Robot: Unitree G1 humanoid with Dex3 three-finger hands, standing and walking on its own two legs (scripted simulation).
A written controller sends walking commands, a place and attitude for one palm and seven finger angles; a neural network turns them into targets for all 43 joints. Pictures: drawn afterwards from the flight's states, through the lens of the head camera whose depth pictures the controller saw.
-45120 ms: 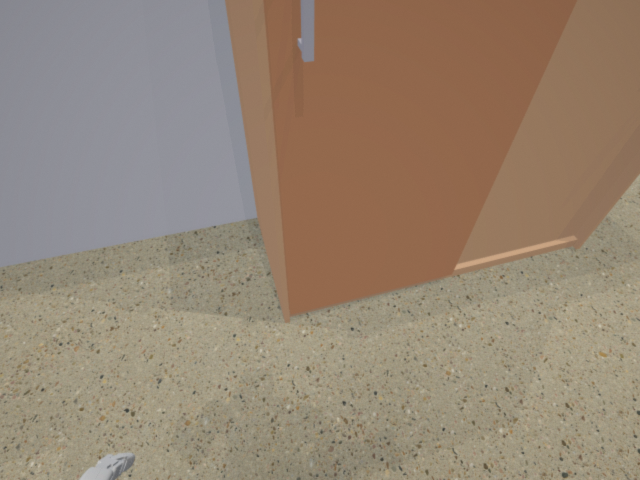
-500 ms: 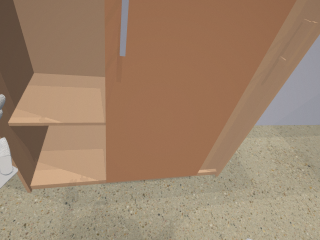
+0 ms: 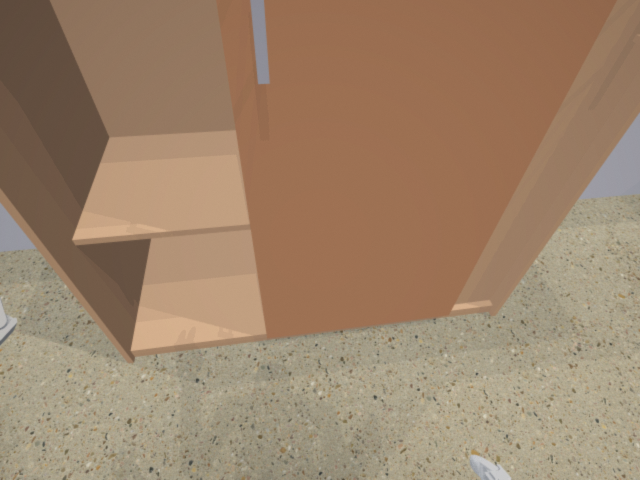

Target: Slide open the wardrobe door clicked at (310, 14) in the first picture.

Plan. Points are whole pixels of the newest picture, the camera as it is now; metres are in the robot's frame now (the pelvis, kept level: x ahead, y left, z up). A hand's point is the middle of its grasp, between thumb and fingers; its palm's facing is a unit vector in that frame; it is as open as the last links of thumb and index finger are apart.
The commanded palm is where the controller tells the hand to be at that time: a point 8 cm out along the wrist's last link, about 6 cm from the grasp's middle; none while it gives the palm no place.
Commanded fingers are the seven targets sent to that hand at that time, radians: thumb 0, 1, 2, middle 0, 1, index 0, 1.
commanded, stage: stop stepping back and stand still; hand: left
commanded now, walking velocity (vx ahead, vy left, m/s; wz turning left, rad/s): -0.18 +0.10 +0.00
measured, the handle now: (257, 11) +0.64 +0.14 +0.29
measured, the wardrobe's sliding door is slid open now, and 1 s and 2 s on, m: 0.43 0.43 0.43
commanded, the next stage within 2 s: let the arm hang, fingers relaxed in 1.52 s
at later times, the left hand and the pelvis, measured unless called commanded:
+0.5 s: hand (83, 278) +0.27 +0.27 +0.15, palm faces +0.41 -0.72 -0.57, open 7.4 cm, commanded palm +0.22 +0.28 +0.19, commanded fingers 0.00 0.90 0.90 -0.20 -0.30 -0.20 -0.30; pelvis +0.08 -0.02 +0.02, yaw +1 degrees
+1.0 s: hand (57, 284) +0.27 +0.29 +0.15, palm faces +0.41 -0.80 -0.43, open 7.4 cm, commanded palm +0.21 +0.32 +0.19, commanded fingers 0.00 0.90 0.90 -0.20 -0.30 -0.20 -0.30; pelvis +0.07 +0.02 +0.02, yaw +0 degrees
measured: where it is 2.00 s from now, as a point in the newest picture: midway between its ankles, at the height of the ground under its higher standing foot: outside the picture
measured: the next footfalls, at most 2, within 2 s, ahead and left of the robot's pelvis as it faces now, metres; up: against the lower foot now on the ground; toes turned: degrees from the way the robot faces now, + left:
left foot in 0.10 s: +0.06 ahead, +0.11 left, +0.00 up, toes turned +0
right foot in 0.32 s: +0.11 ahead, -0.10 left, +0.00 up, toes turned -2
